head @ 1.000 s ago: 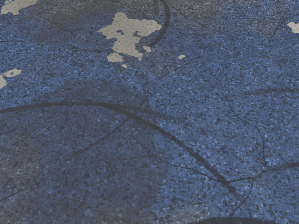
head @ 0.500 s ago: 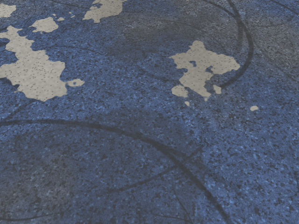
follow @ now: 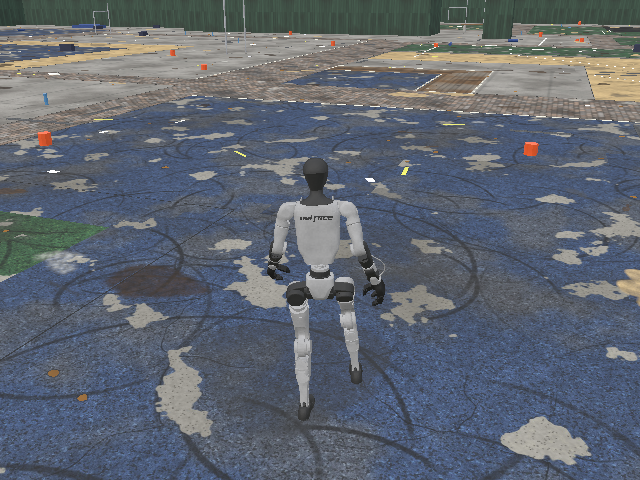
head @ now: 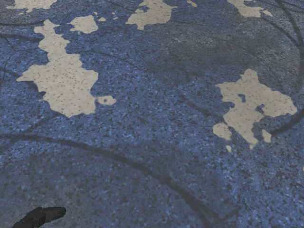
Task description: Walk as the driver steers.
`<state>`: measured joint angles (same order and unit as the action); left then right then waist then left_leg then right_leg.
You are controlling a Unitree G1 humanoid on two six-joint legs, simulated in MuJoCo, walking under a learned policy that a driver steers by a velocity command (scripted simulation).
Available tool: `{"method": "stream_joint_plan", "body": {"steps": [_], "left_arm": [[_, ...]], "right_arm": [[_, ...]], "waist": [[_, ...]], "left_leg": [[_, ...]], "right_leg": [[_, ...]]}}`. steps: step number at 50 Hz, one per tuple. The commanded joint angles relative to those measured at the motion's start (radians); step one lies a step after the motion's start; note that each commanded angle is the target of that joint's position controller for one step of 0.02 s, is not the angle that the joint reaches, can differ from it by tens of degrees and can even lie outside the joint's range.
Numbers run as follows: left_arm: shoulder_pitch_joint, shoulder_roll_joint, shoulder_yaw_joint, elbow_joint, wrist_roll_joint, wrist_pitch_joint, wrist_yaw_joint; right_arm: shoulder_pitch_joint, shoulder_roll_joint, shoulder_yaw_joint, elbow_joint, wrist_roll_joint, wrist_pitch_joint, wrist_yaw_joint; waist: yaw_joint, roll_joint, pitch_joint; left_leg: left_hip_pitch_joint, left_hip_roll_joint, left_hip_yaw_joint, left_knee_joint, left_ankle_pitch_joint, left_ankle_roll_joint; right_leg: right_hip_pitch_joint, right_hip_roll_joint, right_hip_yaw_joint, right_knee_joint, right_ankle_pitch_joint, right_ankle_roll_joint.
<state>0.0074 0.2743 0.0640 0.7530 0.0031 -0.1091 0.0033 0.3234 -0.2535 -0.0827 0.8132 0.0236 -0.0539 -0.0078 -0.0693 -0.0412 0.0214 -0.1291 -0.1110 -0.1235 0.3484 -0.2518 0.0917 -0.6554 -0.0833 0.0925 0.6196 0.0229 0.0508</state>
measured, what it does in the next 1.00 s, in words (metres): walks ahead, turning right: right foot, then left foot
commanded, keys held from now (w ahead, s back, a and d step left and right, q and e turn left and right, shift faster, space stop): w+q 0.02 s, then w+e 0.98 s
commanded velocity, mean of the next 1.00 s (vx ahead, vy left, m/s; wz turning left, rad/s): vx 0.50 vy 0.00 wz -0.30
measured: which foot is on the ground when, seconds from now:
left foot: down 0.00-0.16, up 0.18-0.58, down 0.60-1.00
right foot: up 0.00-0.12, down 0.14-0.60, up 0.62-1.00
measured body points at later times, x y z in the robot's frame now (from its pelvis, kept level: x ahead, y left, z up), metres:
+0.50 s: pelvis +0.28 -0.04 +0.00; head +0.31 -0.05 +0.45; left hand +0.31 +0.23 -0.12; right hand +0.50 -0.29 -0.08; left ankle +0.44 +0.11 -0.71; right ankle +0.23 -0.14 -0.75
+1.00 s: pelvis +0.53 -0.07 -0.01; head +0.56 -0.08 +0.44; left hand +0.83 +0.07 -0.09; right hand +0.43 -0.35 -0.13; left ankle +0.47 +0.09 -0.74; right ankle +0.63 -0.26 -0.70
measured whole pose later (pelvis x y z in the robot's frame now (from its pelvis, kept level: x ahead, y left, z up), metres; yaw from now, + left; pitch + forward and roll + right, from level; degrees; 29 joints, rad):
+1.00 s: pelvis +0.53 -0.07 -0.01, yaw -23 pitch +2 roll +2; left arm 0.11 0.29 0.06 0.62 -0.02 -0.03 -0.05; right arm 0.35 -0.30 -0.08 0.84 0.01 -0.08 0.00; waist -0.10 -0.05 0.02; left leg 0.03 0.01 0.18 0.26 -0.32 -0.02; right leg -0.69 -0.10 0.02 0.73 -0.03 -0.01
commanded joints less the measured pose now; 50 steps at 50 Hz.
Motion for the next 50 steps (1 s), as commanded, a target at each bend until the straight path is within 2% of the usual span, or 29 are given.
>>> {"method": "stream_joint_plan", "body": {"steps": [1, 3, 5, 6, 7, 8, 9, 10, 11, 12, 13, 14, 16, 20, 22, 25, 27, 29, 30, 31, 32, 33, 34, 35, 36, 38, 41, 46, 50], "left_arm": [[-0.112, 0.071, 0.010, -0.098, -0.011, -0.021, -0.014], [-0.087, 0.088, 0.013, -0.091, -0.009, -0.033, -0.029], [-0.028, 0.108, 0.019, -0.080, -0.007, -0.041, -0.034], [0.058, 0.132, 0.032, -0.054, 0.000, -0.043, -0.031], [0.199, 0.170, 0.043, -0.029, 0.013, -0.045, -0.028], [0.348, 0.253, 0.066, -0.005, 0.024, -0.040, -0.028], [0.398, 0.233, 0.065, 0.035, -0.009, -0.028, -0.042], [0.344, 0.156, 0.041, 0.016, -0.033, -0.021, -0.043], [0.281, 0.125, 0.030, -0.007, -0.022, -0.009, -0.040], [0.242, 0.115, 0.023, -0.015, -0.010, -0.002, -0.041], [0.226, 0.101, 0.017, -0.022, -0.004, -0.002, -0.039], [0.222, 0.099, 0.014, -0.024, -0.001, -0.001, -0.037], [0.238, 0.108, 0.017, -0.020, -0.010, 0.001, -0.030], [0.285, 0.163, 0.038, -0.013, -0.025, 0.015, -0.005], [0.322, 0.166, 0.040, -0.007, -0.029, 0.026, 0.001], [0.375, 0.159, 0.040, -0.001, -0.035, 0.042, 0.006], [0.376, 0.163, 0.043, -0.006, -0.033, 0.051, 0.010], [0.354, 0.135, 0.035, -0.022, -0.030, 0.055, 0.012], [0.326, 0.090, 0.020, -0.043, -0.021, 0.050, 0.009], [0.394, 0.019, -0.001, -0.068, -0.022, 0.039, 0.010], [0.446, 0.056, -0.002, -0.090, -0.039, 0.032, 0.012], [0.399, 0.136, 0.019, -0.074, -0.046, 0.037, 0.012], [0.331, 0.148, 0.024, -0.084, -0.036, 0.045, 0.010], [0.303, 0.134, 0.025, -0.090, -0.028, 0.051, 0.007], [0.288, 0.122, 0.028, -0.099, -0.025, 0.057, 0.002], [0.284, 0.086, 0.022, -0.114, -0.031, 0.069, -0.008], [0.237, 0.067, 0.014, -0.144, -0.023, 0.075, -0.013], [0.098, 0.046, -0.002, -0.183, -0.023, 0.065, -0.041], [0.005, 0.060, 0.000, -0.233, -0.029, 0.067, -0.063]], "right_arm": [[0.040, -0.160, -0.038, -0.048, 0.006, -0.003, -0.008], [0.057, -0.144, -0.032, -0.038, -0.001, -0.001, -0.014], [0.051, -0.155, -0.034, -0.037, -0.011, 0.002, -0.015], [0.038, -0.144, -0.028, -0.044, -0.013, 0.002, -0.013], [0.023, -0.118, -0.014, -0.060, -0.022, 0.000, -0.010], [0.139, -0.071, 0.002, -0.069, -0.019, -0.012, -0.009], [0.187, -0.072, 0.011, -0.059, -0.006, -0.025, -0.004], [0.080, -0.153, -0.004, -0.079, 0.004, -0.036, 0.002], [-0.038, -0.158, -0.002, -0.106, 0.002, -0.045, 0.005], [-0.099, -0.143, 0.000, -0.124, -0.016, -0.052, 0.005], [-0.103, -0.138, -0.006, -0.129, -0.033, -0.055, 0.003], [-0.089, -0.123, -0.005, -0.132, -0.037, -0.055, 0.002], [-0.081, -0.094, 0.001, -0.138, -0.039, -0.051, 0.000], [-0.222, -0.057, 0.022, -0.177, -0.035, -0.050, 0.001], [-0.281, -0.061, 0.023, -0.190, -0.025, -0.055, 0.007], [-0.345, -0.083, 0.016, -0.214, -0.014, -0.065, 0.016], [-0.340, -0.108, 0.005, -0.220, -0.009, -0.075, 0.020], [-0.234, -0.136, -0.013, -0.194, -0.013, -0.082, 0.015], [-0.107, -0.179, -0.029, -0.178, -0.027, -0.085, 0.006], [0.029, -0.265, -0.050, -0.162, -0.042, -0.075, -0.004], [0.080, -0.258, -0.052, -0.129, -0.029, -0.060, 0.006], [0.036, -0.178, -0.032, -0.140, -0.022, -0.058, 0.006], [-0.008, -0.139, -0.019, -0.144, -0.023, -0.053, 0.006], [-0.057, -0.116, -0.009, -0.144, -0.028, -0.050, 0.008], [-0.091, -0.096, -0.002, -0.139, -0.033, -0.050, 0.009], [-0.114, -0.100, -0.005, -0.128, -0.034, -0.056, 0.011], [-0.104, -0.139, -0.019, -0.101, -0.033, -0.065, 0.008], [-0.075, -0.184, -0.027, -0.064, -0.024, -0.053, 0.002], [-0.025, -0.226, -0.038, -0.034, -0.003, -0.034, 0.002]], "waist": [[-0.013, 0.136, -0.021], [-0.007, 0.153, -0.032], [0.027, 0.186, -0.033], [0.071, 0.179, -0.078], [0.134, 0.142, -0.200], [0.128, -0.076, -0.366], [0.126, -0.289, -0.391], [0.145, -0.156, -0.231], [0.148, -0.052, -0.125], [0.124, 0.017, -0.039], [0.096, 0.021, -0.031], [0.076, -0.004, -0.038], [0.062, -0.041, -0.056], [0.098, -0.042, -0.039], [0.122, -0.051, -0.035], [0.138, -0.057, -0.032], [0.118, -0.072, -0.035], [0.052, -0.078, -0.072], [-0.014, -0.039, -0.161], [-0.028, 0.177, -0.301], [-0.008, 0.372, -0.327], [-0.019, 0.237, -0.198], [-0.015, 0.164, -0.107], [0.010, 0.128, -0.055], [0.033, 0.142, -0.021], [0.057, 0.163, -0.002], [0.061, 0.121, -0.001], [0.014, 0.097, 0.020], [-0.006, 0.103, 0.049]], "left_leg": [[-0.059, 0.217, -0.184, -0.046, 0.213, 0.123], [0.036, 0.265, -0.211, 0.002, 0.218, 0.115], [0.089, 0.288, -0.213, 0.059, 0.363, 0.097], [0.101, 0.249, -0.178, 0.159, 0.530, 0.076], [0.029, 0.202, -0.124, 0.365, 0.542, 0.048], [-0.271, 0.077, -0.029, 0.725, 0.271, -0.027], [-0.528, 0.013, -0.002, 0.936, -0.290, -0.068], [-0.656, 0.083, -0.039, 1.004, -0.262, -0.055], [-0.667, 0.121, -0.011, 0.987, -0.181, -0.048], [-0.650, 0.149, 0.011, 0.909, -0.129, -0.047], [-0.597, 0.178, 0.011, 0.823, -0.087, -0.050], [-0.545, 0.187, 0.020, 0.765, -0.074, -0.058], [-0.499, 0.184, 0.049, 0.648, -0.072, -0.083], [-0.410, 0.147, 0.073, 0.357, 0.141, -0.121], [-0.358, 0.118, 0.073, 0.263, 0.245, -0.132], [-0.313, 0.094, 0.055, 0.173, 0.249, -0.130], [-0.257, 0.090, 0.050, 0.123, 0.200, -0.115], [-0.081, 0.109, 0.057, 0.058, 0.184, -0.074], [0.119, 0.220, -0.031, 0.079, 0.155, -0.022], [0.446, 0.436, -0.315, 0.070, 0.089, 0.091], [0.492, 0.562, -0.625, -0.012, -0.122, 0.178], [0.386, 0.518, -0.554, -0.042, -0.222, 0.153], [0.274, 0.472, -0.407, -0.054, -0.161, 0.119], [0.172, 0.428, -0.307, -0.085, -0.072, 0.103], [0.099, 0.398, -0.231, -0.113, 0.003, 0.096], [0.013, 0.370, -0.118, -0.164, 0.104, 0.095], [0.009, 0.377, -0.005, -0.192, 0.252, 0.114], [0.036, 0.349, 0.171, -0.185, 0.320, 0.071], [0.139, 0.388, 0.221, -0.148, 0.371, 0.041]], "right_leg": [[0.129, 0.073, -0.045, -0.103, 0.056, -0.010], [0.128, 0.062, -0.046, -0.134, 0.030, -0.037], [0.181, 0.071, -0.076, -0.152, -0.046, -0.083], [0.296, 0.092, -0.100, -0.179, -0.052, -0.119], [0.522, 0.009, -0.018, -0.132, -0.002, -0.183], [0.896, -0.184, 0.338, -0.131, -0.043, -0.341], [1.025, -0.297, 0.701, -0.300, -0.280, -0.431], [0.938, -0.268, 0.670, -0.330, -0.453, -0.381], [0.801, -0.220, 0.533, -0.341, -0.422, -0.339], [0.661, -0.175, 0.438, -0.364, -0.308, -0.325], [0.591, -0.143, 0.381, -0.376, -0.203, -0.312], [0.550, -0.113, 0.344, -0.388, -0.128, -0.307], [0.506, -0.088, 0.281, -0.403, -0.035, -0.317], [0.413, -0.047, 0.194, -0.415, -0.016, -0.291], [0.398, -0.037, 0.192, -0.402, -0.046, -0.274], [0.435, -0.050, 0.249, -0.352, -0.111, -0.258], [0.461, -0.061, 0.304, -0.305, -0.147, -0.240], [0.431, -0.018, 0.304, -0.202, -0.139, -0.200], [0.342, 0.029, 0.248, -0.018, -0.156, -0.164], [0.079, 0.149, 0.101, 0.301, -0.408, -0.100], [-0.128, 0.129, 0.048, 0.513, -0.643, -0.082], [-0.190, 0.072, 0.069, 0.613, -0.565, -0.074], [-0.191, 0.043, 0.042, 0.634, -0.483, -0.068], [-0.161, 0.018, 0.029, 0.609, -0.421, -0.062], [-0.136, -0.008, 0.029, 0.579, -0.379, -0.060], [-0.087, -0.032, 0.010, 0.550, -0.330, -0.051], [-0.107, -0.042, 0.006, 0.463, -0.234, -0.028], [-0.038, -0.023, -0.059, 0.176, -0.002, -0.045], [-0.019, 0.000, -0.110, 0.053, -0.066, -0.090]]}}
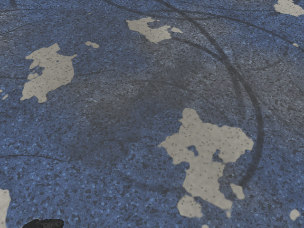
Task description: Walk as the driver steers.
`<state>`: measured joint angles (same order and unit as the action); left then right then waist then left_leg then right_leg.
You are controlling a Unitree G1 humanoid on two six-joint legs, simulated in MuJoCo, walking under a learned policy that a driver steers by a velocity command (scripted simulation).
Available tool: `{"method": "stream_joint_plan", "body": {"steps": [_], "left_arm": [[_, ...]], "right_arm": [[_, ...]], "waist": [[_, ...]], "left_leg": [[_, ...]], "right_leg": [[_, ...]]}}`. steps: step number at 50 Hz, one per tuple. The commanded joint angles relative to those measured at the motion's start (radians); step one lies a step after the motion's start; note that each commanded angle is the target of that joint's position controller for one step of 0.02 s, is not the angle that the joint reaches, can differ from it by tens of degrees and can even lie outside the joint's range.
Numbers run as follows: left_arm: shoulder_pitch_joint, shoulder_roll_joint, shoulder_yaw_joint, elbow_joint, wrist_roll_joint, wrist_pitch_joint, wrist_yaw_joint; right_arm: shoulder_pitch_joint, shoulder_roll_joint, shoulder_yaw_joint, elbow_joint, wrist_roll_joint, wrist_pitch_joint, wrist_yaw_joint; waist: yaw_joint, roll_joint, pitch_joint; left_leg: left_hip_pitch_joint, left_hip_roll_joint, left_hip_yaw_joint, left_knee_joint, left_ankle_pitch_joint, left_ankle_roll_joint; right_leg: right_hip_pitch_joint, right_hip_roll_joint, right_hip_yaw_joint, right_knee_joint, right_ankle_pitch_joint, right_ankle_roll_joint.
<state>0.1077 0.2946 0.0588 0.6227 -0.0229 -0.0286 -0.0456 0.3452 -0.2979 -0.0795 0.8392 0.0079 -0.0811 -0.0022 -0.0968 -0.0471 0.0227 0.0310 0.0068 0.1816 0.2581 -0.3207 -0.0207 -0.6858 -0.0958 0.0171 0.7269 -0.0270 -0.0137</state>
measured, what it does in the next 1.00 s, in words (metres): walks ahead: right foot, then left foot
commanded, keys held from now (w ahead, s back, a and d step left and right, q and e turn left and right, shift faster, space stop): w+e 0.10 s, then w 0.10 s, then no key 0.74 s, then w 0.06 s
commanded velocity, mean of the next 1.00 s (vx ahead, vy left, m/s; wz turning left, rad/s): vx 0.22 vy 0.00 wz -0.19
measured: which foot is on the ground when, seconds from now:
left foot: down 0.00-0.10, up 0.12-0.52, down 0.54-1.00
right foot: up 0.00-0.08, down 0.10-0.56, up 0.58-0.78, down 0.80-1.00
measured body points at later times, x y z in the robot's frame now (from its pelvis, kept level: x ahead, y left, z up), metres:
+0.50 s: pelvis +0.25 -0.05 +0.00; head +0.28 -0.06 +0.45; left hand +0.39 +0.21 -0.11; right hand +0.39 -0.32 -0.10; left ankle +0.43 +0.06 -0.71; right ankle +0.19 -0.13 -0.74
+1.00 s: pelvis +0.35 -0.06 -0.01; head +0.35 -0.06 +0.44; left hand +0.45 +0.19 -0.14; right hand +0.43 -0.32 -0.13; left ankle +0.43 +0.05 -0.74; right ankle +0.28 -0.18 -0.74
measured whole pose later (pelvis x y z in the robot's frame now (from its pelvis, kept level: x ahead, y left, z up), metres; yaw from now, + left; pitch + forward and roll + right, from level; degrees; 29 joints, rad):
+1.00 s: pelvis +0.35 -0.06 -0.01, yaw -10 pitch +0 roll +0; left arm 0.30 0.23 0.04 0.88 0.01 0.00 0.03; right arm 0.15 -0.23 -0.03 0.86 -0.01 -0.01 -0.01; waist 0.00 0.01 0.01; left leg -0.35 0.01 0.01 0.55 -0.20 0.00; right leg -0.20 -0.02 0.03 0.57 -0.37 0.02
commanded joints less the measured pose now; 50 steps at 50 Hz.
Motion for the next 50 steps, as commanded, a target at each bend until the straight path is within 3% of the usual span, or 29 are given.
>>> {"method": "stream_joint_plan", "body": {"steps": [1, 3, 4, 5, 6, 7, 8, 9, 10, 12, 15, 19, 24, 26, 27, 28, 29, 30, 31, 32, 35, 38, 40, 41, 42, 43, 47, 48, 50], "left_arm": [[-0.097, 0.051, 0.010, -0.112, -0.001, -0.013, -0.017], [-0.018, 0.094, 0.034, -0.108, 0.006, -0.007, -0.017], [0.130, 0.136, 0.061, -0.071, 0.004, -0.003, -0.010], [0.306, 0.206, 0.095, -0.029, 0.001, 0.006, 0.008], [0.291, 0.335, 0.110, -0.033, -0.006, 0.000, 0.019], [0.347, 0.254, 0.084, -0.059, -0.001, -0.012, 0.016], [0.325, 0.196, 0.065, -0.034, 0.013, -0.023, 0.010], [0.266, 0.173, 0.057, -0.033, 0.009, -0.029, 0.012], [0.192, 0.137, 0.044, -0.040, 0.013, -0.031, 0.014], [0.109, 0.106, 0.029, -0.055, 0.035, -0.038, 0.016], [0.100, 0.128, 0.033, -0.019, 0.032, -0.051, 0.027], [0.114, 0.124, 0.030, 0.022, 0.026, -0.036, 0.047], [0.158, 0.122, 0.024, 0.079, 0.022, -0.018, 0.050], [0.139, 0.114, 0.021, 0.093, 0.016, -0.012, 0.051], [0.146, 0.100, 0.016, 0.100, 0.016, -0.011, 0.052], [0.200, 0.079, 0.010, 0.098, 0.036, -0.019, 0.052], [0.320, 0.037, -0.005, 0.118, 0.046, -0.025, 0.052], [0.315, 0.042, -0.010, 0.134, 0.038, -0.017, 0.055], [0.244, 0.079, -0.001, 0.116, 0.023, 0.004, 0.056], [0.199, 0.088, 0.005, 0.108, 0.015, 0.029, 0.061], [0.188, 0.074, 0.010, 0.125, 0.022, 0.080, 0.073], [0.267, 0.032, 0.006, 0.192, 0.034, 0.071, 0.069], [0.231, 0.051, 0.007, 0.183, 0.056, 0.068, 0.067], [0.197, 0.094, 0.013, 0.168, 0.052, 0.066, 0.073], [0.179, 0.094, 0.015, 0.182, 0.046, 0.059, 0.073], [0.150, 0.061, 0.006, 0.179, 0.046, 0.046, 0.074], [0.162, 0.051, 0.002, 0.204, 0.038, 0.006, 0.074], [0.198, 0.056, 0.004, 0.220, 0.033, 0.005, 0.075], [0.223, 0.086, 0.014, 0.229, 0.023, 0.011, 0.077]], "right_arm": [[-0.044, -0.193, -0.044, -0.056, 0.017, 0.000, -0.004], [-0.044, -0.226, -0.053, -0.057, 0.022, 0.015, -0.011], [-0.051, -0.222, -0.050, -0.059, 0.024, 0.022, -0.016], [-0.031, -0.186, -0.035, -0.072, 0.008, 0.018, -0.021], [0.081, -0.031, 0.020, -0.131, -0.038, -0.006, -0.003], [0.004, -0.104, 0.015, -0.129, -0.004, -0.043, 0.012], [-0.095, -0.160, -0.003, -0.148, 0.040, -0.055, 0.019], [-0.126, -0.141, 0.007, -0.158, 0.033, -0.060, 0.014], [-0.132, -0.137, 0.006, -0.146, 0.009, -0.056, 0.006], [-0.089, -0.141, -0.002, -0.128, -0.004, -0.028, 0.002], [-0.069, -0.089, 0.009, -0.113, -0.019, 0.001, -0.007], [-0.172, -0.046, 0.028, -0.126, -0.019, 0.000, 0.003], [-0.253, -0.077, 0.018, -0.149, -0.017, -0.008, 0.026], [-0.217, -0.091, 0.009, -0.141, -0.029, -0.012, 0.029], [-0.175, -0.102, 0.004, -0.125, -0.036, -0.015, 0.026], [-0.163, -0.158, -0.006, -0.131, -0.047, -0.018, 0.017], [-0.146, -0.161, -0.003, -0.138, -0.055, -0.010, 0.009], [-0.112, -0.075, 0.016, -0.125, -0.042, 0.008, 0.008], [-0.101, -0.037, 0.031, -0.109, -0.027, 0.021, 0.011], [-0.123, -0.044, 0.034, -0.103, -0.022, 0.029, 0.015], [-0.280, -0.089, 0.023, -0.128, -0.031, 0.048, 0.013], [-0.311, -0.073, 0.024, -0.118, -0.023, 0.068, 0.003], [-0.265, -0.036, 0.037, -0.091, -0.019, 0.066, 0.001], [-0.247, -0.043, 0.034, -0.088, -0.024, 0.065, 0.002], [-0.258, -0.038, 0.033, -0.089, -0.026, 0.063, 0.001], [-0.267, -0.035, 0.034, -0.084, -0.027, 0.059, -0.003], [-0.235, -0.028, 0.030, -0.043, -0.019, 0.056, -0.013], [-0.223, -0.024, 0.030, -0.029, -0.017, 0.058, -0.013], [-0.228, -0.028, 0.024, -0.017, -0.004, 0.061, -0.013]], "waist": [[0.030, 0.114, 0.043], [0.092, 0.147, -0.026], [0.177, 0.131, -0.104], [0.254, 0.069, -0.198], [0.136, -0.238, -0.293], [0.216, -0.137, -0.470], [0.233, -0.068, -0.319], [0.195, -0.016, -0.214], [0.153, 0.020, -0.147], [0.083, -0.004, -0.102], [0.056, 0.010, -0.085], [0.097, -0.017, -0.082], [0.132, -0.037, -0.078], [0.100, -0.034, -0.083], [0.081, -0.015, -0.099], [0.111, 0.062, -0.151], [0.146, 0.182, -0.267], [0.100, 0.246, -0.336], [0.080, 0.242, -0.301], [0.079, 0.193, -0.245], [0.127, 0.194, -0.117], [0.160, 0.197, -0.123], [0.136, 0.146, -0.091], [0.100, 0.083, -0.046], [0.085, 0.000, -0.014], [0.083, -0.020, -0.002], [0.084, -0.003, -0.028], [0.093, 0.000, -0.051], [0.107, -0.039, -0.004]], "left_leg": [[0.006, 0.277, -0.066, -0.021, 0.537, 0.144], [0.033, 0.270, -0.019, 0.156, 0.885, 0.119], [-0.017, 0.241, 0.017, 0.350, 0.966, 0.094], [-0.231, 0.207, 0.023, 0.626, 0.781, 0.053], [-0.711, 0.029, -0.025, 1.012, -0.185, -0.011], [-0.801, -0.007, -0.258, 1.141, -0.274, 0.001], [-0.877, 0.039, -0.265, 1.141, -0.180, 0.019], [-0.861, 0.081, -0.251, 1.065, -0.096, 0.029], [-0.800, 0.117, -0.245, 0.989, -0.044, 0.024], [-0.654, 0.137, -0.245, 0.920, -0.013, 0.007], [-0.596, 0.113, -0.214, 0.797, 0.051, -0.033], [-0.532, 0.075, -0.192, 0.503, 0.329, -0.030], [-0.500, 0.038, -0.213, 0.322, 0.365, 0.010], [-0.442, 0.023, -0.205, 0.235, 0.355, 0.042], [-0.352, 0.023, -0.202, 0.169, 0.501, 0.063], [-0.202, 0.114, -0.283, 0.209, 0.895, 0.102], [0.028, 0.261, -0.420, 0.266, 1.084, 0.232], [0.066, 0.334, -0.524, 0.234, 1.020, 0.318], [0.025, 0.343, -0.584, 0.174, 0.811, 0.327], [-0.036, 0.330, -0.598, 0.126, 0.572, 0.300], [-0.295, 0.248, -0.497, 0.016, 0.133, 0.213], [-0.412, 0.153, -0.346, 0.023, -0.023, 0.154], [-0.440, 0.111, -0.307, 0.048, -0.179, 0.080], [-0.418, 0.074, -0.275, 0.077, -0.186, 0.048], [-0.322, 0.038, -0.226, 0.120, -0.095, 0.029], [-0.259, 0.038, -0.224, 0.167, -0.013, 0.029], [-0.227, 0.038, -0.217, 0.223, 0.202, 0.059], [-0.225, 0.024, -0.201, 0.236, 0.142, 0.060], [-0.299, -0.023, -0.152, 0.299, -0.072, 0.059]], "right_leg": [[0.035, 0.030, -0.055, -0.073, -0.066, -0.043], [0.191, 0.106, -0.117, -0.095, -0.167, -0.088], [0.397, 0.154, -0.137, -0.156, -0.119, -0.122], [0.710, 0.115, -0.028, -0.161, -0.077, -0.170], [1.081, -0.183, 0.537, -0.221, -0.172, -0.355], [1.134, -0.266, 0.820, -0.391, -0.318, -0.406], [1.044, -0.234, 0.660, -0.408, -0.254, -0.342], [0.891, -0.195, 0.531, -0.405, -0.168, -0.309], [0.741, -0.160, 0.428, -0.409, -0.052, -0.282], [0.552, -0.120, 0.311, -0.443, 0.242, -0.271], [0.455, -0.095, 0.170, -0.460, 0.520, -0.268], [0.449, -0.025, 0.048, -0.447, 0.507, -0.204], [0.560, -0.076, 0.114, -0.377, 0.381, -0.184], [0.583, -0.073, 0.140, -0.294, 0.338, -0.158], [0.573, -0.033, 0.129, -0.231, 0.301, -0.127], [0.513, 0.041, 0.101, -0.136, 0.176, -0.077], [0.366, 0.099, 0.081, 0.004, -0.128, -0.017], [0.317, 0.118, 0.068, 0.115, -0.478, 0.030], [0.262, 0.105, 0.082, 0.179, -0.661, 0.051], [0.228, 0.084, 0.089, 0.211, -0.671, 0.062], [0.321, 0.045, 0.064, 0.078, -0.525, 0.071], [0.535, 0.088, -0.017, -0.165, -0.218, 0.042], [0.546, 0.048, 0.027, -0.247, -0.186, 0.005], [0.454, 0.008, 0.074, -0.290, -0.319, -0.026], [0.317, 0.018, 0.080, -0.319, -0.486, -0.043], [0.266, 0.022, 0.081, -0.350, -0.501, -0.032], [0.332, 0.030, 0.064, -0.321, -0.290, 0.008], [0.354, 0.035, 0.059, -0.324, -0.345, 0.000], [0.349, 0.018, 0.100, -0.360, -0.541, -0.049]]}}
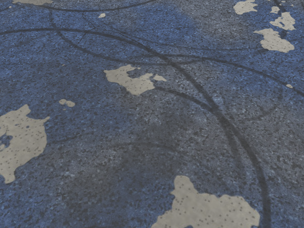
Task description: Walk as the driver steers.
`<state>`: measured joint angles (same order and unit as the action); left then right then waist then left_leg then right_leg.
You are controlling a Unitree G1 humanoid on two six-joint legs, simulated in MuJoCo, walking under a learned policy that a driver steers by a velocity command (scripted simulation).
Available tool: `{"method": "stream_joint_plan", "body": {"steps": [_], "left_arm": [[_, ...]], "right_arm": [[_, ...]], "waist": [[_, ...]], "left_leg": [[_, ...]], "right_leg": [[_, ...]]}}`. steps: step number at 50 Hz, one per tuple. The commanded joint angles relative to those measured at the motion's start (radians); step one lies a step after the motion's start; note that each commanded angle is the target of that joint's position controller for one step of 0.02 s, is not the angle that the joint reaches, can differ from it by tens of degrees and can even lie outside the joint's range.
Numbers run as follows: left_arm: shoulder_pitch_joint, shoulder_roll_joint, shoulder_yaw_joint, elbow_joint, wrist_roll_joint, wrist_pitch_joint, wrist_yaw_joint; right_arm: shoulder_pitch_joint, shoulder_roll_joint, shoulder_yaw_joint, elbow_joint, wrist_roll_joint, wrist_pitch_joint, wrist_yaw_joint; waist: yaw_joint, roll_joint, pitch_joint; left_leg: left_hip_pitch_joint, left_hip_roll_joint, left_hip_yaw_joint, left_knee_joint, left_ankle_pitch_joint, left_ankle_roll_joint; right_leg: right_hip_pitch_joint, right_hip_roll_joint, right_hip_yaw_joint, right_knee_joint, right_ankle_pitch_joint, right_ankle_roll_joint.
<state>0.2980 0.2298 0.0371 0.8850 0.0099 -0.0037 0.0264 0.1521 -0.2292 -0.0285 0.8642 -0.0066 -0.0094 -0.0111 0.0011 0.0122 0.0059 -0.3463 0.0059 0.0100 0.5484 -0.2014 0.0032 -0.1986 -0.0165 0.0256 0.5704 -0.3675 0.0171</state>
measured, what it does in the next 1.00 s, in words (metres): walks ahead: right foot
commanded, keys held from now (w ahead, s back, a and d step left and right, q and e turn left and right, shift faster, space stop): w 0.50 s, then w+q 0.50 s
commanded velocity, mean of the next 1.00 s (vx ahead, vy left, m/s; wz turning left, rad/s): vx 0.41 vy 0.00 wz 0.17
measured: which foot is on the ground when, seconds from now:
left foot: down 0.00-0.62, up 0.64-1.00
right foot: down 0.00-0.16, up 0.18-0.58, down 0.60-1.00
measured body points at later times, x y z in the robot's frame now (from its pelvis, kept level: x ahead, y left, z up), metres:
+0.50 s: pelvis +0.18 +0.00 +0.01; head +0.20 +0.00 +0.46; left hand +0.38 +0.24 -0.08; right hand +0.13 -0.27 -0.13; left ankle +0.06 +0.11 -0.73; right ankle +0.33 -0.15 -0.69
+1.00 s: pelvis +0.43 -0.04 +0.01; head +0.45 -0.03 +0.46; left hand +0.39 +0.23 -0.13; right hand +0.64 -0.27 -0.10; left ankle +0.57 +0.15 -0.67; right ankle +0.37 -0.15 -0.73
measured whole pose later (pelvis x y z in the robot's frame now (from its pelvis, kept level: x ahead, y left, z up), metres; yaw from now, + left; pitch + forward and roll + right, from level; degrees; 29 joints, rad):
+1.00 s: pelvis +0.43 -0.04 +0.01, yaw +13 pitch +0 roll -3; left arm 0.32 0.25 0.07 0.94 0.01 -0.10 0.01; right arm 0.14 -0.27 -0.07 0.84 0.02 -0.03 0.02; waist 0.06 0.03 0.02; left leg -0.70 0.12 -0.05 0.80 0.03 0.03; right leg 0.04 0.04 -0.24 0.20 -0.25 -0.03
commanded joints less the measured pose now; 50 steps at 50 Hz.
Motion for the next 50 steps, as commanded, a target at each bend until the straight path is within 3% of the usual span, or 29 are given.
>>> {"method": "stream_joint_plan", "body": {"steps": [1, 3, 4, 5, 7, 8, 9, 10, 11, 12, 14, 15, 20, 24, 27, 29, 30, 31, 32, 33, 34, 35, 36, 38, 42, 46, 50], "left_arm": [[0.048, 0.163, 0.039, -0.035, -0.012, -0.014, 0.006], [0.076, 0.202, 0.051, -0.031, -0.023, -0.029, 0.008], [0.078, 0.207, 0.054, -0.026, -0.030, -0.039, 0.009], [0.070, 0.199, 0.053, -0.024, -0.033, -0.047, 0.009], [0.007, 0.177, 0.049, -0.035, -0.035, -0.050, 0.003], [-0.048, 0.157, 0.043, -0.059, -0.034, -0.054, 0.002], [-0.071, 0.103, 0.030, -0.094, -0.030, -0.069, 0.003], [-0.072, 0.104, 0.029, -0.109, -0.023, -0.087, 0.006], [-0.072, 0.136, 0.041, -0.108, -0.044, -0.099, -0.002], [-0.072, 0.130, 0.040, -0.101, -0.055, -0.104, -0.010], [-0.107, 0.119, 0.044, -0.100, -0.043, -0.103, -0.019], [-0.112, 0.109, 0.046, -0.102, -0.036, -0.098, -0.024], [-0.246, 0.044, 0.021, -0.145, -0.025, -0.086, -0.039], [-0.332, 0.074, 0.019, -0.171, -0.036, -0.085, -0.051], [-0.343, 0.114, 0.030, -0.188, -0.035, -0.091, -0.058], [-0.209, 0.161, 0.056, -0.154, -0.030, -0.096, -0.053], [-0.035, 0.207, 0.081, -0.103, -0.030, -0.096, -0.043], [0.140, 0.288, 0.102, -0.077, -0.017, -0.091, -0.030], [0.156, 0.324, 0.100, -0.062, -0.004, -0.088, -0.042], [0.099, 0.217, 0.073, -0.076, -0.010, -0.095, -0.045], [0.014, 0.174, 0.058, -0.085, -0.018, -0.101, -0.044], [-0.059, 0.148, 0.049, -0.091, -0.015, -0.106, -0.046], [-0.102, 0.121, 0.043, -0.088, -0.008, -0.111, -0.049], [-0.130, 0.097, 0.042, -0.071, 0.004, -0.121, -0.047], [-0.101, 0.131, 0.054, -0.037, 0.008, -0.128, -0.030], [-0.078, 0.157, 0.059, -0.024, 0.008, -0.118, -0.013], [-0.004, 0.182, 0.066, -0.001, -0.003, -0.099, -0.004]], "right_arm": [[-0.050, -0.097, -0.029, -0.043, 0.015, -0.016, -0.002], [-0.090, -0.092, -0.031, -0.056, 0.028, -0.044, 0.010], [-0.098, -0.089, -0.031, -0.059, 0.029, -0.062, 0.017], [-0.085, -0.087, -0.032, -0.055, 0.029, -0.077, 0.025], [0.039, -0.100, -0.044, 0.001, 0.033, -0.092, 0.035], [0.133, -0.149, -0.063, 0.037, 0.032, -0.093, 0.035], [0.240, -0.245, -0.094, 0.071, 0.033, -0.094, 0.035], [0.348, -0.261, -0.094, 0.086, 0.026, -0.093, 0.040], [0.299, -0.202, -0.070, 0.080, 0.016, -0.097, 0.037], [0.239, -0.172, -0.060, 0.059, 0.014, -0.099, 0.034], [0.182, -0.131, -0.042, 0.043, 0.012, -0.095, 0.032], [0.183, -0.120, -0.036, 0.047, 0.009, -0.089, 0.030], [0.203, -0.189, -0.046, 0.058, 0.013, -0.072, 0.001], [0.244, -0.207, -0.054, 0.081, 0.028, -0.072, 0.001], [0.244, -0.205, -0.059, 0.094, 0.036, -0.066, 0.001], [0.211, -0.216, -0.062, 0.085, 0.034, -0.058, 0.001], [0.207, -0.191, -0.053, 0.077, 0.025, -0.055, 0.001], [0.231, -0.122, -0.028, 0.048, -0.004, -0.053, 0.002], [0.355, -0.012, -0.002, 0.043, 0.028, -0.069, 0.004], [0.283, -0.143, -0.034, 0.050, 0.056, -0.080, 0.004], [0.199, -0.185, -0.049, 0.021, 0.066, -0.084, 0.003], [0.174, -0.172, -0.050, 0.021, 0.057, -0.081, -0.004], [0.173, -0.154, -0.056, 0.024, 0.043, -0.074, -0.008], [0.202, -0.114, -0.058, 0.030, 0.045, -0.049, -0.003], [0.125, -0.095, -0.062, -0.013, 0.039, -0.019, -0.001], [0.032, -0.090, -0.058, -0.050, 0.030, -0.028, 0.019], [-0.116, -0.066, -0.040, -0.113, 0.026, -0.033, 0.046]], "waist": [[0.022, -0.124, 0.051], [0.042, -0.178, 0.131], [0.041, -0.185, 0.153], [0.027, -0.185, 0.150], [-0.040, -0.158, 0.094], [-0.083, -0.095, 0.060], [-0.102, 0.143, 0.013], [-0.148, 0.275, -0.056], [-0.103, 0.174, -0.023], [-0.076, 0.113, 0.001], [-0.052, 0.048, 0.043], [-0.043, 0.067, 0.041], [-0.059, 0.057, 0.066], [-0.076, 0.083, 0.086], [-0.042, 0.072, 0.098], [0.046, 0.075, 0.020], [0.121, 0.056, -0.087], [0.166, -0.102, -0.257], [0.089, -0.376, -0.372], [0.108, -0.233, -0.252], [0.089, -0.182, -0.123], [0.054, -0.112, -0.071], [0.028, -0.108, -0.035], [-0.009, -0.127, -0.023], [-0.015, -0.070, 0.035], [0.005, -0.053, 0.065], [0.064, -0.024, 0.110]], "left_leg": [[0.004, -0.040, 0.041, 0.053, -0.242, 0.034], [-0.147, -0.039, 0.056, 0.144, -0.187, 0.048], [-0.180, -0.013, 0.035, 0.149, -0.171, 0.065], [-0.173, 0.000, 0.028, 0.119, -0.165, 0.079], [0.050, -0.010, 0.031, -0.011, -0.100, 0.101], [0.191, 0.017, -0.042, -0.065, -0.084, 0.123], [0.374, 0.154, -0.320, -0.178, -0.096, 0.208], [0.551, 0.330, -0.659, -0.318, -0.048, 0.316], [0.546, 0.361, -0.650, -0.305, -0.035, 0.310], [0.511, 0.333, -0.553, -0.298, -0.029, 0.279], [0.428, 0.276, -0.385, -0.340, 0.040, 0.229], [0.391, 0.246, -0.323, -0.363, 0.079, 0.212], [0.278, 0.192, -0.148, -0.423, 0.172, 0.200], [0.248, 0.218, -0.120, -0.431, 0.136, 0.188], [0.301, 0.258, -0.140, -0.386, 0.190, 0.166], [0.296, 0.227, -0.114, -0.219, 0.425, 0.134], [0.213, 0.169, -0.077, -0.014, 0.459, 0.103], [0.017, 0.085, -0.024, 0.333, 0.155, 0.061], [-0.271, -0.059, -0.066, 0.632, -0.378, 0.028], [-0.358, -0.002, -0.155, 0.747, -0.350, 0.039], [-0.399, 0.042, -0.135, 0.754, -0.249, 0.056], [-0.353, 0.088, -0.123, 0.723, -0.159, 0.055], [-0.313, 0.116, -0.129, 0.673, -0.098, 0.052], [-0.234, 0.145, -0.130, 0.633, -0.046, 0.048], [-0.337, 0.149, -0.143, 0.544, 0.066, 0.028], [-0.370, 0.132, -0.110, 0.339, 0.233, 0.014], [-0.391, 0.121, -0.025, 0.181, 0.266, 0.030]], "right_leg": [[-0.122, -0.102, 0.154, -0.245, -0.284, -0.116], [-0.045, -0.228, 0.325, -0.326, -0.314, -0.195], [-0.017, -0.266, 0.365, -0.323, -0.240, -0.219], [0.010, -0.274, 0.358, -0.301, -0.135, -0.221], [-0.047, -0.213, 0.251, -0.222, 0.008, -0.172], [-0.127, -0.135, 0.145, -0.101, 0.143, -0.122], [-0.295, 0.016, -0.031, 0.209, 0.206, -0.040], [-0.497, 0.070, 0.004, 0.493, -0.133, -0.004], [-0.594, 0.019, 0.075, 0.633, -0.182, -0.027], [-0.620, -0.026, 0.076, 0.663, -0.107, -0.054], [-0.614, -0.093, 0.052, 0.581, 0.041, -0.074], [-0.569, -0.105, 0.037, 0.530, 0.084, -0.068], [-0.455, -0.074, -0.035, 0.171, 0.254, -0.005], [-0.356, -0.047, -0.043, 0.022, 0.368, -0.010], [-0.315, -0.042, -0.016, -0.034, 0.342, -0.050], [-0.115, -0.002, -0.041, -0.062, 0.297, -0.081], [0.123, -0.008, -0.034, -0.051, 0.279, -0.107], [0.408, -0.223, 0.202, -0.053, 0.178, -0.161], [0.589, -0.410, 0.676, -0.260, -0.125, -0.285], [0.475, -0.379, 0.669, -0.331, -0.247, -0.242], [0.347, -0.356, 0.509, -0.338, -0.188, -0.199], [0.227, -0.319, 0.387, -0.355, -0.043, -0.181], [0.143, -0.280, 0.280, -0.379, 0.060, -0.169], [0.064, -0.241, 0.150, -0.424, 0.166, -0.162], [0.052, -0.248, 0.015, -0.469, 0.284, -0.189], [0.094, -0.236, -0.102, -0.484, 0.343, -0.180], [0.188, -0.255, -0.186, -0.471, 0.403, -0.172]]}}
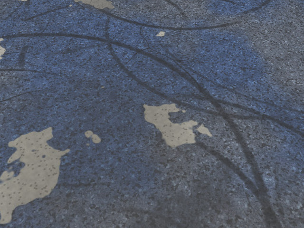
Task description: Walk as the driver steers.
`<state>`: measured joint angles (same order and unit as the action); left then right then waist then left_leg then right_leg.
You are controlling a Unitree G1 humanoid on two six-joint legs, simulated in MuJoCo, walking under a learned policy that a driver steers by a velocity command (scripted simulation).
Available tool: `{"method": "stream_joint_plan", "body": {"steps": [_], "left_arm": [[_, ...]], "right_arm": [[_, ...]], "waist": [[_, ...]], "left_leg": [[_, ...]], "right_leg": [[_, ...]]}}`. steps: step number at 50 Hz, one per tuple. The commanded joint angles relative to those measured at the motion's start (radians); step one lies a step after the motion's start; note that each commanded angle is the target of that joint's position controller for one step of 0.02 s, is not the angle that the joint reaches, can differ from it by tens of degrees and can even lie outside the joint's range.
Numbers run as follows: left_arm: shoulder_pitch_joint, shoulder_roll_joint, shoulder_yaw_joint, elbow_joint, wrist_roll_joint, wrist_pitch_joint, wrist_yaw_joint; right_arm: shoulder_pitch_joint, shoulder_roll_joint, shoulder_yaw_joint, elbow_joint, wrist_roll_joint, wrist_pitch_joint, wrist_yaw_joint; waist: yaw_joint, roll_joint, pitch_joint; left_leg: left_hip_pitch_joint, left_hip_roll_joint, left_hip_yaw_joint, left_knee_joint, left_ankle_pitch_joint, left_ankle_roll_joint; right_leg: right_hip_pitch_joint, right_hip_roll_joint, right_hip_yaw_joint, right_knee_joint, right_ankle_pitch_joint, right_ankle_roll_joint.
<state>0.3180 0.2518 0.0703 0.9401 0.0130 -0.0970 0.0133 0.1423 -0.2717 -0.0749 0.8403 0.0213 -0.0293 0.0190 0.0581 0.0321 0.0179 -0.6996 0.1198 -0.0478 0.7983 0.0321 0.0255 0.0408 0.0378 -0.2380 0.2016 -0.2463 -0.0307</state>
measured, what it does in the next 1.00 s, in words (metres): walks ahead, turning left: left foot, then right foot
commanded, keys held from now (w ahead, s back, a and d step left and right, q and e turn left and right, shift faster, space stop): w+q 0.32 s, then q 0.26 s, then e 0.42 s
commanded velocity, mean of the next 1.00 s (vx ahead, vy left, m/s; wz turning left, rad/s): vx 0.27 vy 0.00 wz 0.31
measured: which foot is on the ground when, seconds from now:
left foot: up 0.00-0.16, down 0.18-0.64, up 0.66-0.98, down 1.00-1.00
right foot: down 0.00-0.16, up 0.18-0.60, down 0.62-1.00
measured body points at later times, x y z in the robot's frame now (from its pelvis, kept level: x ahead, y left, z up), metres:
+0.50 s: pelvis +0.28 +0.07 +0.00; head +0.32 +0.10 +0.45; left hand +0.42 +0.38 -0.09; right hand +0.42 -0.19 -0.10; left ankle +0.23 +0.13 -0.74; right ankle +0.50 -0.06 -0.68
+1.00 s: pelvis +0.42 +0.09 -0.01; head +0.45 +0.11 +0.44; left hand +0.45 +0.40 -0.13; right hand +0.63 -0.13 -0.11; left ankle +0.39 +0.22 -0.74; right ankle +0.53 +0.02 -0.74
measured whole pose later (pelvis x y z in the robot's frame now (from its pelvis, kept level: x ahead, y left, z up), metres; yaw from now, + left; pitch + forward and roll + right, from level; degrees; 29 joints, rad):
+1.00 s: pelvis +0.42 +0.09 -0.01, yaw +17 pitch +1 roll +0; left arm 0.16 0.29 0.07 0.76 -0.02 0.02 0.01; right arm 0.16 -0.27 -0.06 0.74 0.00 0.01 -0.04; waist 0.03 -0.03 0.06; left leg -0.29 -0.03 -0.09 0.53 -0.26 -0.01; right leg -0.38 0.09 0.14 0.47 -0.10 -0.02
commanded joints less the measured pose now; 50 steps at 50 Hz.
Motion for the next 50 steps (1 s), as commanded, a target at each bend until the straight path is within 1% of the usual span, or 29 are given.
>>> {"method": "stream_joint_plan", "body": {"steps": [1, 3, 5, 7, 8, 9, 10, 11, 12, 13, 14, 15, 20, 23, 27, 30, 31, 32, 33, 34, 35, 36, 37, 38, 41, 43, 48, 49, 50], "left_arm": [[-0.006, 0.164, 0.035, -0.050, -0.011, 0.002, 0.009], [0.014, 0.176, 0.040, -0.043, -0.020, 0.019, 0.008], [-0.005, 0.203, 0.047, -0.050, -0.028, 0.032, 0.010], [-0.031, 0.233, 0.054, -0.062, -0.034, 0.049, 0.015], [-0.053, 0.234, 0.051, -0.070, -0.040, 0.054, 0.017], [-0.041, 0.198, 0.037, -0.090, -0.019, 0.045, 0.018], [0.044, 0.038, -0.010, -0.144, 0.007, 0.011, -0.001], [-0.081, 0.120, 0.000, -0.165, -0.036, -0.035, -0.014], [-0.172, 0.156, 0.011, -0.195, -0.069, -0.056, -0.019], [-0.170, 0.147, 0.009, -0.189, -0.056, -0.065, -0.012], [-0.158, 0.154, 0.017, -0.173, -0.028, -0.062, -0.005], [-0.131, 0.162, 0.024, -0.169, -0.019, -0.048, -0.005], [-0.203, 0.113, 0.015, -0.215, 0.009, -0.005, 0.004], [-0.290, 0.081, 0.000, -0.245, 0.001, -0.005, -0.007], [-0.352, 0.119, 0.009, -0.281, -0.009, -0.001, -0.023], [-0.250, 0.164, 0.025, -0.255, 0.003, -0.017, -0.026], [-0.191, 0.178, 0.026, -0.244, 0.023, -0.027, -0.024], [-0.138, 0.217, 0.026, -0.248, 0.046, -0.029, -0.021], [-0.116, 0.200, 0.020, -0.226, 0.047, -0.015, -0.027], [-0.144, 0.117, 0.001, -0.229, 0.006, -0.004, -0.036], [-0.195, 0.069, -0.017, -0.238, -0.005, 0.006, -0.042], [-0.234, 0.072, -0.023, -0.239, -0.004, 0.022, -0.048], [-0.270, 0.091, -0.020, -0.246, -0.009, 0.036, -0.048], [-0.286, 0.130, -0.008, -0.245, -0.006, 0.051, -0.043], [-0.242, 0.190, 0.021, -0.244, -0.007, 0.070, -0.026], [-0.231, 0.196, 0.028, -0.249, -0.017, 0.076, -0.017], [-0.242, 0.189, 0.036, -0.262, -0.035, 0.109, 0.005], [-0.236, 0.184, 0.035, -0.262, -0.041, 0.116, 0.010], [-0.219, 0.164, 0.029, -0.264, -0.040, 0.118, 0.014]], "right_arm": [[-0.135, -0.021, 0.010, -0.107, -0.001, -0.014, 0.023], [-0.172, -0.023, 0.012, -0.139, 0.002, -0.014, 0.037], [-0.153, -0.048, 0.001, -0.160, 0.004, -0.011, 0.046], [-0.013, -0.105, -0.030, -0.144, 0.010, -0.005, 0.045], [0.146, -0.160, -0.063, -0.106, 0.013, -0.004, 0.034], [0.296, -0.252, -0.099, -0.069, 0.011, 0.008, 0.009], [0.250, -0.338, -0.105, -0.079, 0.014, -0.002, 0.006], [0.282, -0.252, -0.078, -0.105, -0.001, -0.017, 0.012], [0.245, -0.198, -0.062, -0.097, -0.009, -0.031, 0.015], [0.176, -0.165, -0.052, -0.108, -0.003, -0.040, 0.015], [0.105, -0.129, -0.042, -0.124, -0.004, -0.042, 0.013], [0.070, -0.109, -0.033, -0.142, -0.015, -0.044, 0.008], [0.094, -0.176, -0.048, -0.144, -0.013, -0.037, -0.028], [0.136, -0.177, -0.052, -0.140, -0.003, -0.008, -0.044], [0.171, -0.162, -0.049, -0.133, 0.000, 0.017, -0.057], [0.112, -0.137, -0.042, -0.160, -0.007, 0.023, -0.067], [0.111, -0.106, -0.030, -0.171, -0.012, 0.018, -0.066], [0.174, -0.046, -0.008, -0.183, -0.035, 0.012, -0.064], [0.393, -0.031, 0.002, -0.152, -0.015, 0.010, -0.056], [0.428, -0.118, -0.009, -0.101, -0.012, 0.022, -0.050], [0.292, -0.153, -0.019, -0.107, -0.011, 0.044, -0.051], [0.207, -0.156, -0.022, -0.122, -0.022, 0.061, -0.057], [0.153, -0.158, -0.027, -0.142, -0.033, 0.074, -0.062], [0.134, -0.138, -0.023, -0.150, -0.030, 0.077, -0.061], [0.136, -0.085, -0.009, -0.135, -0.026, 0.059, -0.073], [0.126, -0.094, -0.012, -0.129, -0.021, 0.052, -0.075], [0.110, -0.086, -0.013, -0.126, -0.020, 0.029, -0.059], [0.124, -0.092, -0.017, -0.122, -0.022, 0.024, -0.055], [0.145, -0.131, -0.027, -0.125, -0.032, 0.020, -0.057]], "waist": [[0.017, -0.044, 0.105], [0.020, -0.054, 0.109], [-0.015, -0.086, 0.068], [-0.107, -0.127, -0.032], [-0.197, -0.112, -0.115], [-0.247, 0.001, -0.204], [-0.105, 0.228, -0.283], [-0.182, 0.094, -0.361], [-0.184, 0.052, -0.218], [-0.133, -0.023, -0.140], [-0.090, -0.039, -0.091], [-0.056, -0.016, -0.080], [-0.040, -0.006, -0.022], [-0.085, 0.045, -0.057], [-0.104, 0.077, -0.074], [-0.045, 0.095, -0.106], [-0.024, 0.064, -0.164], [-0.038, -0.096, -0.286], [-0.117, -0.328, -0.406], [-0.114, -0.216, -0.400], [-0.078, -0.144, -0.260], [-0.074, -0.104, -0.180], [-0.078, -0.106, -0.108], [-0.090, -0.137, -0.066], [-0.073, -0.184, -0.101], [-0.066, -0.183, -0.137], [-0.083, -0.181, -0.114], [-0.095, -0.175, -0.108], [-0.098, -0.131, -0.113]], "left_leg": [[-0.051, 0.003, 0.047, -0.096, 0.015, 0.015], [-0.054, -0.013, 0.082, -0.137, -0.051, 0.034], [0.042, -0.065, 0.138, -0.156, -0.144, 0.067], [0.249, -0.148, 0.190, -0.152, -0.238, 0.113], [0.486, -0.190, 0.185, -0.225, -0.182, 0.152], [0.793, -0.076, -0.029, -0.261, -0.207, 0.208], [1.087, 0.165, -0.612, -0.372, -0.380, 0.397], [1.117, 0.213, -0.781, -0.517, -0.455, 0.401], [1.022, 0.190, -0.632, -0.536, -0.362, 0.349], [0.870, 0.144, -0.502, -0.529, -0.252, 0.313], [0.733, 0.100, -0.399, -0.537, -0.151, 0.288], [0.647, 0.073, -0.348, -0.557, -0.079, 0.278], [0.452, -0.011, -0.161, -0.534, 0.396, 0.244], [0.420, -0.077, -0.117, -0.478, 0.350, 0.170], [0.503, -0.045, -0.241, -0.395, 0.173, 0.133], [0.590, -0.035, -0.303, -0.240, 0.175, 0.107], [0.579, -0.088, -0.266, -0.121, 0.162, 0.073], [0.434, -0.174, -0.201, 0.124, -0.198, 0.026], [0.236, -0.276, -0.178, 0.355, -0.775, -0.033], [0.218, -0.189, -0.214, 0.406, -0.724, -0.058], [0.188, -0.151, -0.159, 0.414, -0.660, -0.086], [0.175, -0.132, -0.105, 0.374, -0.616, -0.099], [0.185, -0.116, -0.085, 0.301, -0.585, -0.104], [0.240, -0.110, -0.062, 0.187, -0.571, -0.100], [0.340, -0.154, -0.013, 0.005, -0.535, -0.093], [0.364, -0.157, -0.028, -0.051, -0.456, -0.084], [0.462, -0.170, -0.013, -0.270, -0.306, -0.047], [0.521, -0.163, -0.006, -0.348, -0.258, -0.028], [0.607, -0.077, -0.066, -0.402, -0.249, 0.008]], "right_leg": [[-0.011, -0.318, 0.064, -0.086, 0.305, -0.123], [0.059, -0.334, 0.039, -0.037, 0.394, -0.114], [0.091, -0.339, 0.007, 0.062, 0.692, -0.096], [0.087, -0.329, -0.013, 0.292, 1.005, -0.073], [-0.002, -0.294, -0.032, 0.505, 0.972, -0.041], [-0.260, -0.246, -0.030, 0.819, 0.617, 0.009], [-0.705, -0.027, 0.104, 1.145, -0.321, 0.065], [-0.813, -0.023, 0.320, 1.226, -0.342, 0.041], [-0.886, -0.070, 0.323, 1.190, -0.239, 0.012], [-0.841, -0.117, 0.323, 1.102, -0.150, 0.001], [-0.767, -0.147, 0.322, 1.016, -0.101, 0.009], [-0.696, -0.168, 0.331, 0.972, -0.065, 0.018], [-0.625, -0.113, 0.265, 0.703, 0.075, 0.101], [-0.524, -0.039, 0.247, 0.461, 0.290, 0.098], [-0.496, -0.002, 0.295, 0.312, 0.323, 0.082], [-0.431, -0.023, 0.305, 0.230, 0.311, 0.036], [-0.295, -0.071, 0.312, 0.188, 0.494, 0.000], [-0.031, -0.254, 0.485, 0.266, 0.901, -0.085], [0.180, -0.463, 0.812, 0.269, 0.986, -0.305], [0.099, -0.448, 0.889, 0.214, 0.590, -0.311], [-0.009, -0.365, 0.778, 0.184, 0.374, -0.257], [-0.116, -0.310, 0.722, 0.147, 0.221, -0.217], [-0.216, -0.276, 0.697, 0.116, 0.118, -0.195], [-0.299, -0.229, 0.647, 0.089, 0.082, -0.165], [-0.293, -0.183, 0.601, 0.089, 0.163, -0.168], [-0.267, -0.200, 0.635, 0.083, 0.136, -0.181], [-0.332, -0.166, 0.662, 0.092, -0.010, -0.145], [-0.371, -0.142, 0.650, 0.113, -0.038, -0.120], [-0.453, -0.107, 0.618, 0.173, -0.095, -0.079]]}}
